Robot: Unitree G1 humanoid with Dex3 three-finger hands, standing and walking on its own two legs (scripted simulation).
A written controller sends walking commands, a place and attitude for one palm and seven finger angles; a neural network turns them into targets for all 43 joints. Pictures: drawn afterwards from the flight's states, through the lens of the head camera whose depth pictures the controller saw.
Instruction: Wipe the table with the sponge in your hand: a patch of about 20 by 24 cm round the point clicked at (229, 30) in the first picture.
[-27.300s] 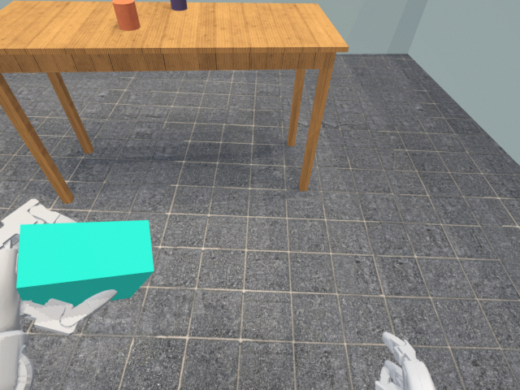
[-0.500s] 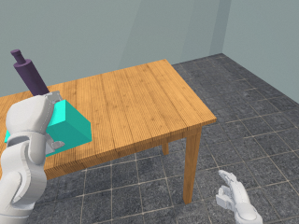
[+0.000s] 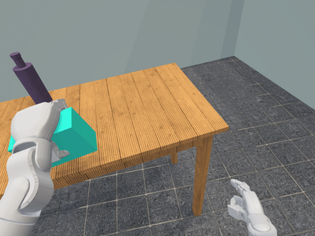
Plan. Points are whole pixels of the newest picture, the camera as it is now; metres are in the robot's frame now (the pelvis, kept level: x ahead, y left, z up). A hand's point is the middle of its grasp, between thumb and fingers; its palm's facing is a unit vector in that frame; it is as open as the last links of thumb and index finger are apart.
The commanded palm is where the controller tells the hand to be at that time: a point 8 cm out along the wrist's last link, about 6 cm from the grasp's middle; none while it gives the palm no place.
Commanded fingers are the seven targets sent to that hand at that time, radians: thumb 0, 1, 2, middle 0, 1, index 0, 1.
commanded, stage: move the sponge above the wiping area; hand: left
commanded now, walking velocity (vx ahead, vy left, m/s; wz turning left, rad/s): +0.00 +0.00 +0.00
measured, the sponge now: (62, 143) +0.25 +0.29 +0.14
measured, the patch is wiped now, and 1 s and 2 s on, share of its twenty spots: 0.00 0.00 0.00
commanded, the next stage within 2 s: none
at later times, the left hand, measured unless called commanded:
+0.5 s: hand (59, 131) +0.27 +0.30 +0.17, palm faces +0.15 -0.05 -0.99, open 9.8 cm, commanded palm +0.23 +0.29 +0.24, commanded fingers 0.00 0.10 1.30 -1.20 -1.60 -1.20 -1.60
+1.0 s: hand (64, 129) +0.29 +0.30 +0.15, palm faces +0.08 -0.02 -1.00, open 9.8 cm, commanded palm +0.25 +0.30 +0.22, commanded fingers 0.00 0.10 1.30 -1.20 -1.60 -1.20 -1.60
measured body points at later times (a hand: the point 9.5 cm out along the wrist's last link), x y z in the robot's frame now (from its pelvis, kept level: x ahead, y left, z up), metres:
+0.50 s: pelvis +0.00 +0.01 +0.00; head -0.02 -0.04 +0.45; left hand +0.26 +0.29 +0.22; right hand +0.26 -0.18 -0.08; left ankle +0.02 +0.12 -0.74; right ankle +0.02 -0.09 -0.74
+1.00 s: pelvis +0.01 +0.00 +0.00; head +0.00 -0.04 +0.45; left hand +0.28 +0.30 +0.20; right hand +0.26 -0.18 -0.08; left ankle +0.02 +0.12 -0.74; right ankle +0.02 -0.09 -0.74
